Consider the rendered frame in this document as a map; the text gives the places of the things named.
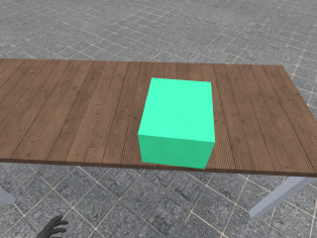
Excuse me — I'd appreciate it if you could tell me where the carton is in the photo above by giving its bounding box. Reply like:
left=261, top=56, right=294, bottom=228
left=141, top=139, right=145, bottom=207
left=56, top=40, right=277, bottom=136
left=138, top=77, right=215, bottom=170

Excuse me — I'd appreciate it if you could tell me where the left robot hand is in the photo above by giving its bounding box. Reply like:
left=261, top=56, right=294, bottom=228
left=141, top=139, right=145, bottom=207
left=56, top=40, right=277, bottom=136
left=36, top=215, right=68, bottom=238

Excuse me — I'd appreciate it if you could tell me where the table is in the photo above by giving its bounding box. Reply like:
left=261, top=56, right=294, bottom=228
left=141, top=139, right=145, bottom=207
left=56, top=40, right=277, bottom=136
left=0, top=58, right=317, bottom=219

